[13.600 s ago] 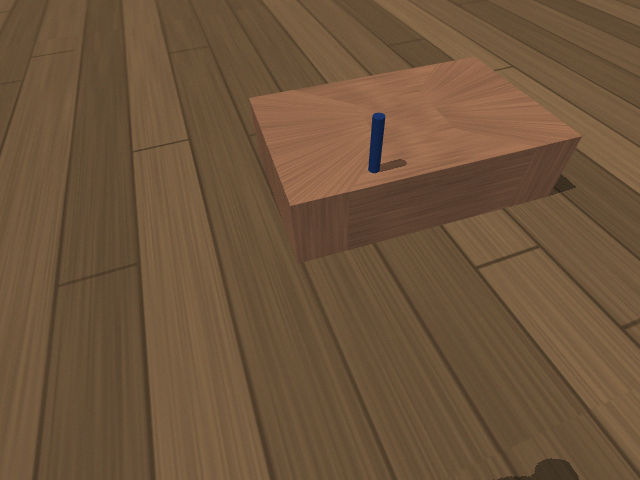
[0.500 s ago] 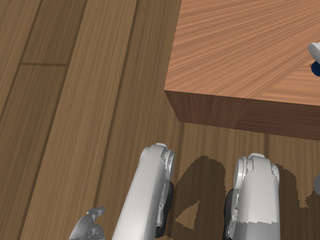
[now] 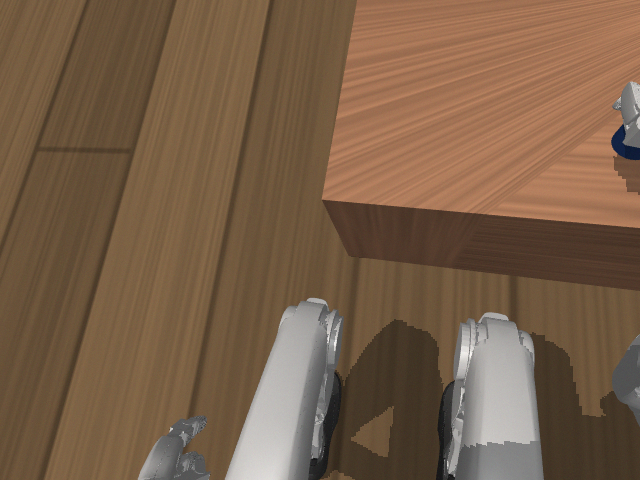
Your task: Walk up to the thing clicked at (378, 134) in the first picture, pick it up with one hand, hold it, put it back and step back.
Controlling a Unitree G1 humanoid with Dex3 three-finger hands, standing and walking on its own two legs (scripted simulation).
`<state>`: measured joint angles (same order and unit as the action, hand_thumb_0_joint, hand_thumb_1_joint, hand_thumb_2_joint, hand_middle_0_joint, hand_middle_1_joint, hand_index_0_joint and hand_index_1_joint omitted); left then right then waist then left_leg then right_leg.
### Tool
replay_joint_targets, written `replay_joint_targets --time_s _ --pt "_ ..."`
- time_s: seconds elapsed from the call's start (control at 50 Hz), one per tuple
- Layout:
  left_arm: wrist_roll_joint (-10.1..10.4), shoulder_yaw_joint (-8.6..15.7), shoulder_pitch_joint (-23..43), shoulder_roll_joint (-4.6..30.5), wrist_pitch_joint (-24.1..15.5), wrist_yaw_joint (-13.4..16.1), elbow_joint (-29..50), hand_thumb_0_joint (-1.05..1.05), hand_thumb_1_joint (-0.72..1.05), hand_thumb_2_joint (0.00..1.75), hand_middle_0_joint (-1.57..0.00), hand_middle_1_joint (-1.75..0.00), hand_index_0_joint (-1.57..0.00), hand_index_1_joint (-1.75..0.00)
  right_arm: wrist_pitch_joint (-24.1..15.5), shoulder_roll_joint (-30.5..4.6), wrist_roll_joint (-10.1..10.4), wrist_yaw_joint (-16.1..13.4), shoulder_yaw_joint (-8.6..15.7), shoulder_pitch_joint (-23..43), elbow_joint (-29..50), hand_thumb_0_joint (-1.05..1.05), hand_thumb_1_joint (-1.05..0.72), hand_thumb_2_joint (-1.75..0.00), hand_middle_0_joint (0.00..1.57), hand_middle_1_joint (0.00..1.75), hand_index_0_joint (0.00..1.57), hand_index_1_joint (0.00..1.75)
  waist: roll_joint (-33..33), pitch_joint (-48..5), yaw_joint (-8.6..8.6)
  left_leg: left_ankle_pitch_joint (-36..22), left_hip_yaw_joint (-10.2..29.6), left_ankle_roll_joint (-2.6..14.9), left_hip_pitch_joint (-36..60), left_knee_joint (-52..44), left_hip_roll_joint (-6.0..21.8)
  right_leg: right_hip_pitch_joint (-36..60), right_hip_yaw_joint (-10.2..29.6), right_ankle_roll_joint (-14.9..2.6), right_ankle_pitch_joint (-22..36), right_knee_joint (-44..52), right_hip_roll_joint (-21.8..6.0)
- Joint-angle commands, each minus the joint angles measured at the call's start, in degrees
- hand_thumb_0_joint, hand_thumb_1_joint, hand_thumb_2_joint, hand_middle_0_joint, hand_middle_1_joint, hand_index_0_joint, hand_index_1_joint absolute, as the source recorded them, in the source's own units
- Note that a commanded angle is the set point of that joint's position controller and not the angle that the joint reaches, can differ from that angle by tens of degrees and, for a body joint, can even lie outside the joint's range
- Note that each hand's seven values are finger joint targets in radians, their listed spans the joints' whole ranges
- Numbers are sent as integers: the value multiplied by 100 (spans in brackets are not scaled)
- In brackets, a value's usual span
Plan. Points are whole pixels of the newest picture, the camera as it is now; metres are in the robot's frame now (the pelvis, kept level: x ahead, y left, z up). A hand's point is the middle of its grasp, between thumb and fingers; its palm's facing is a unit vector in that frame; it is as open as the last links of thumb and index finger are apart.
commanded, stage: settle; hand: right
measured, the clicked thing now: out of the picture +0.52 -0.29 +0.07
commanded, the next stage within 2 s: lift in 0.84 s
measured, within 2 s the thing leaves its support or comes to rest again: neither
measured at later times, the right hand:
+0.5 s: hand out of the picture +0.52 -0.28 +0.07, palm faces +0.23 +0.97 -0.01, open 5.8 cm
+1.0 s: hand out of the picture +0.52 -0.27 +0.10, palm faces +0.23 +0.97 +0.00, open 5.8 cm
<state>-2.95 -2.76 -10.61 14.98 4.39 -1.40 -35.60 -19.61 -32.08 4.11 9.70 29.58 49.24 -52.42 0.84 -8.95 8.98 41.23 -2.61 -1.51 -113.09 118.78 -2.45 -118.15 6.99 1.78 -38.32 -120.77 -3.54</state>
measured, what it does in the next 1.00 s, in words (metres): rises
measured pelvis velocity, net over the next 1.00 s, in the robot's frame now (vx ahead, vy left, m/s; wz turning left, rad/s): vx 0.02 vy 0.00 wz -0.02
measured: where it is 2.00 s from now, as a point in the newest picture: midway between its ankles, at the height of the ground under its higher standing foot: (382, 451)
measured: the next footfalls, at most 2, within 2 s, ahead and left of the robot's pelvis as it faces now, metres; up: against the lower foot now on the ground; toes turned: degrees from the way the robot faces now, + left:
none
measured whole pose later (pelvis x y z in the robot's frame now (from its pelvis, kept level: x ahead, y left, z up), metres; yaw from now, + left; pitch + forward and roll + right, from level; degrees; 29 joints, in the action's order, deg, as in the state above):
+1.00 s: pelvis +0.02 +0.00 +0.08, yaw -1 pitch +35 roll +5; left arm -2.1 -1.3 -11.3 15.2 2.6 -1.6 -34.9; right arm -21.9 -28.5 5.5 10.4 28.4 46.7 -53.7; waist 1.5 -10.0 8.1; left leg 39.7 -2.2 -1.4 -99.4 103.7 -1.8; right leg -104.4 5.4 1.3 -37.2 -106.0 -3.7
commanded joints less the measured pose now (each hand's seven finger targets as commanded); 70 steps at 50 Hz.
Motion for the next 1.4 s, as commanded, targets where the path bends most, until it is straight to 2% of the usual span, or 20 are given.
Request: replay_joint_targets --time_s 0.0,0.26,0.3,0.42,0.58,0.6,0.62,0.64,0.7,0.72,0.74,0.76,0.92,0.96,1.0,1.24,1.32,1.34,1.36,1.38 --pt "60 512 -912 1253 -145 141 273 0 90 90 -20 -30 -20 -30 -367 -1494 117 40 72 2036 1080 0 -62 -142 150 155 152 155 996 -3413 23 -1173 -229 347 1872 -1742 -48 2790 -313 -343 752 1635 34" --pt "108 565 -978 1187 -272 124 339 0 89 90 -20 -30 -20 -30 -481 -1563 227 168 228 2073 1378 0 -62 -136 147 150 149 150 1101 -4067 -100 -1905 -120 328 2617 -2137 -21 3784 -310 -344 1654 2006 30" --pt "82 536 -970 1145 -251 117 267 0 90 89 -20 -30 -20 -30 -508 -1434 190 135 69 2124 1237 0 -64 -136 146 149 148 149 1211 -3835 -82 -1750 -113 357 2463 -2181 -28 3804 -306 -335 1534 2103 36" --pt "64 560 -957 1159 -240 103 319 0 90 89 -20 -30 -20 -30 -566 -1522 163 85 114 2214 1490 0 -62 -139 144 150 146 150 1274 -4101 -154 -1645 -104 361 2642 -2379 -15 4121 -310 -321 1427 2315 41" --pt "97 557 -929 1204 -270 117 274 0 90 89 -20 -30 -20 -30 -531 -1227 204 98 -11 1901 1011 0 -62 -139 141 148 143 148 1238 -3622 -94 -1516 -212 390 2331 -2413 19 4438 -90 -255 1463 2640 16" --pt "94 598 -919 1229 -279 125 352 0 89 89 -20 -30 -20 -30 -594 -1451 231 97 113 2188 1536 0 -62 -139 142 150 144 150 1328 -3999 -121 -1707 -166 376 2581 -2489 13 4551 -143 -277 1616 2578 31" --pt "98 524 -987 1151 -278 118 261 0 89 89 -20 -30 -20 -30 -523 -1247 229 105 40 1811 807 0 -64 -141 144 151 146 151 1029 -3780 -45 -1737 -184 361 2597 -2523 -2 4419 -173 -309 1669 2517 34" --pt "97 535 -920 1143 -289 117 291 0 90 89 -20 -30 -20 -30 -605 -1306 288 142 43 2112 1405 0 -63 -141 144 152 146 152 1222 -3887 -90 -1801 -147 364 2698 -2530 13 4360 -215 -309 1682 2512 56" --pt "102 526 -974 1131 -300 112 279 0 90 89 -20 -30 -20 -30 -542 -1106 267 141 -22 1800 781 0 -64 -141 144 152 146 152 859 -3660 6 -1845 -145 331 2776 -2649 -12 4242 -262 -345 1662 2482 53" --pt "103 566 -968 1148 -304 114 341 0 89 89 -20 -30 -20 -30 -595 -1293 278 135 61 2072 1372 0 -65 -143 143 152 145 152 1060 -3896 -71 -1895 -105 342 2935 -2660 7 4265 -276 -342 1685 2533 68" --pt "97 526 -1004 1135 -303 107 258 0 89 89 -20 -30 -20 -30 -558 -1122 237 134 -23 1741 737 0 -66 -143 145 153 147 153 927 -3647 -39 -1812 -135 344 2834 -2682 1 4254 -264 -332 1647 2584 64" --pt "87 578 -977 1160 -310 104 326 0 90 89 -20 -30 -20 -30 -616 -1216 257 140 27 1943 1217 0 -66 -144 145 154 147 154 1059 -3821 -66 -1951 -109 336 2939 -2685 6 4296 -273 -338 1754 2552 68" --pt "80 615 -906 1197 -299 91 430 0 90 88 -20 -30 -20 -30 -718 -1353 231 55 96 2135 1545 0 -69 -145 142 153 144 153 1311 -4129 -169 -1806 -111 365 2973 -2750 8 4712 -238 -302 1696 2732 69" --pt "69 553 -937 1056 -304 84 348 0 91 88 -21 -31 -22 -30 -714 -1145 240 31 65 1892 1231 0 -60 -134 142 146 142 146 929 -3818 -99 -1819 -100 331 3085 -2806 1 4309 -287 -348 1569 2658 75" --pt "79 554 -910 1083 -307 97 391 0 90 89 -21 -31 -22 -30 -729 -1336 243 -7 121 1931 1495 0 -59 -134 142 146 143 146 1128 -4086 -239 -1843 -54 344 3254 -2843 13 4469 -325 -336 1609 2746 82" --pt "172 678 -928 1101 -310 141 431 0 91 88 -21 -31 -22 -30 -526 -662 360 -138 -231 1320 2204 0 -60 -135 143 147 144 147 1059 -4021 -204 -2192 -116 333 3740 -3378 6 5454 -246 -290 2103 3309 61" --pt "220 657 -831 1006 -332 165 433 0 91 88 -20 -31 -21 -30 -451 -411 395 -208 -334 714 1960 0 -60 -135 143 147 144 147 676 -3378 -220 -1951 -75 323 4040 -3750 6 5201 -320 -328 1618 3629 85" --pt "228 677 -759 994 -358 175 530 0 90 88 -21 -31 -21 -30 -501 -487 433 -234 -290 792 2545 0 -60 -134 143 146 143 146 822 -3646 -335 -1959 -42 329 4254 -3857 7 5333 -350 -322 1603 3728 95" --pt "235 688 -777 1004 -374 184 497 0 90 88 -20 -30 -21 -30 -444 -304 411 -243 -436 632 2220 0 -60 -133 142 145 143 145 647 -3507 -249 -1934 -49 321 4258 -3916 15 5372 -333 -332 1555 3767 89" --pt "236 698 -767 990 -391 188 532 0 90 89 -20 -31 -21 -30 -447 -287 437 -263 -403 473 2398 0 -59 -133 143 146 143 146 677 -3509 -336 -1975 -21 318 4388 -4043 6 5455 -377 -336 1594 3842 97"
